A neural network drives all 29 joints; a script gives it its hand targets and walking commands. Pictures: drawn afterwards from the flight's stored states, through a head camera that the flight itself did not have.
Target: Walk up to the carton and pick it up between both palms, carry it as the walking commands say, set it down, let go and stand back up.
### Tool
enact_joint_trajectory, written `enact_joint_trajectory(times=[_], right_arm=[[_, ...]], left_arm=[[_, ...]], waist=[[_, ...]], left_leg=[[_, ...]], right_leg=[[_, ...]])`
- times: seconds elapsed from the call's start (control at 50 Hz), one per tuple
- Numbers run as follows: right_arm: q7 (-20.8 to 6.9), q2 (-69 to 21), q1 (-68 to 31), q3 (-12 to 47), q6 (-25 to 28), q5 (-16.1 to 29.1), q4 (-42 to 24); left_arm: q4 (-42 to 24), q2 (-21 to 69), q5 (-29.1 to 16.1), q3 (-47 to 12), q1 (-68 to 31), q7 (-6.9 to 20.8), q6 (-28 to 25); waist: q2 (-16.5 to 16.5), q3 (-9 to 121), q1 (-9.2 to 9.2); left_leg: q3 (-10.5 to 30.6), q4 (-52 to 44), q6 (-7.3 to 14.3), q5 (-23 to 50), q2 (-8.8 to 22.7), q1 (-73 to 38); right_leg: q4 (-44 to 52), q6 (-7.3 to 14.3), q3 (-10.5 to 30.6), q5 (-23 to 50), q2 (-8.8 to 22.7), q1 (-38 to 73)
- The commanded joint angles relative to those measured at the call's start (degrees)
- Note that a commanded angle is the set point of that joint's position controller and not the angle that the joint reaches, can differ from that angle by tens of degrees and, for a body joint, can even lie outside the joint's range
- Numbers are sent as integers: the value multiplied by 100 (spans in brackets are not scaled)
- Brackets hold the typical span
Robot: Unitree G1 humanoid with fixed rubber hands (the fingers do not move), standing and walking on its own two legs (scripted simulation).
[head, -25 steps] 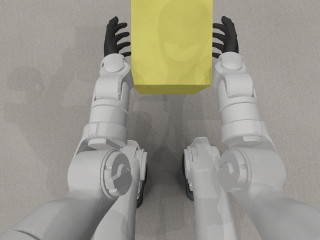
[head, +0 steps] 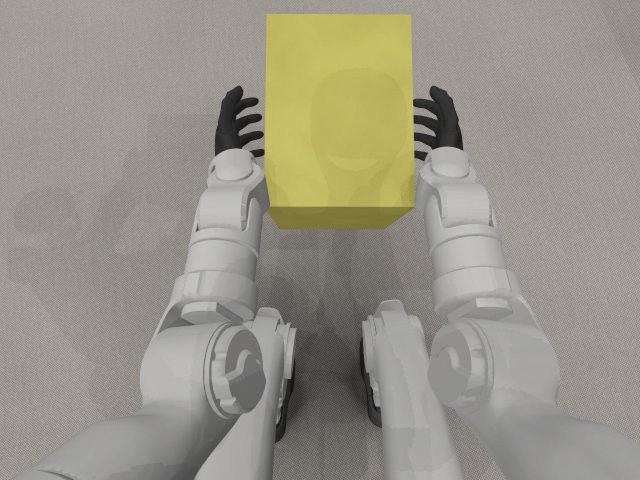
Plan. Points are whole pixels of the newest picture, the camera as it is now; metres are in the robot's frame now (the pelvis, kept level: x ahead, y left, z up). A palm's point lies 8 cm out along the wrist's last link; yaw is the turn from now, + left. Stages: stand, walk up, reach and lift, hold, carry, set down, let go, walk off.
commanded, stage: reach and lift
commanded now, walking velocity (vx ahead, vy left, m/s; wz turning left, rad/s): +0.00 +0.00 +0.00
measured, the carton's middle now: (334, 138) +0.54 -0.02 -0.13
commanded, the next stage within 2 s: none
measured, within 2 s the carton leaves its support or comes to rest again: neither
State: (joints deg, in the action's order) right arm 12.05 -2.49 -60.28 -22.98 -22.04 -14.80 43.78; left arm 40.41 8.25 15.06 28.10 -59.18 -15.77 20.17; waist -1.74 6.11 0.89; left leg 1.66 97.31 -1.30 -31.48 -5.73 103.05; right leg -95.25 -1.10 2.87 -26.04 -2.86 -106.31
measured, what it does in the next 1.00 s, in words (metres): rises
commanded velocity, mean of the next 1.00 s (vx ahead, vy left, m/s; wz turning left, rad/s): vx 0.00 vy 0.00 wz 0.00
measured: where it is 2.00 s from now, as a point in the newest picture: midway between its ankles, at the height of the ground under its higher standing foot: (327, 402)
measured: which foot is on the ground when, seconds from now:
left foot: down 0.00-1.00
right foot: down 0.00-1.00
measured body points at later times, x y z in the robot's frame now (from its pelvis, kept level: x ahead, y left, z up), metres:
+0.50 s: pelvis +0.02 +0.00 +0.06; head +0.21 -0.03 +0.47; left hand +0.47 +0.10 +0.02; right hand +0.47 -0.15 +0.01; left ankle +0.09 +0.12 -0.49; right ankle +0.12 -0.12 -0.49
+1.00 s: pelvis +0.03 -0.01 +0.13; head +0.18 -0.03 +0.56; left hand +0.45 +0.11 +0.10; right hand +0.45 -0.15 +0.09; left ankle +0.09 +0.12 -0.49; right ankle +0.12 -0.12 -0.49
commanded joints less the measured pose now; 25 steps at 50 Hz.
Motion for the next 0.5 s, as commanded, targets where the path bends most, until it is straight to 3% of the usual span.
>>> enact_joint_trajectory(times=[0.0, 0.48], right_arm=[[-2117, -6032, -4006, 2684, 385, 1001, -136], [-2055, -6367, -2988, 2827, 561, 886, -120]], left_arm=[[314, 5882, -936, -2952, -4107, 2316, -190], [372, 6020, -836, -3028, -3014, 2337, -372]], waist=[[228, 6032, 102], [299, 5411, -2]], left_leg=[[-275, -1267, -14, 1077, -600, -2424], [-66, -2371, 24, 1340, -539, -3451]], right_leg=[[889, -2, -436, 1246, -658, 4206], [2031, 11, -202, 1487, -655, 5372]])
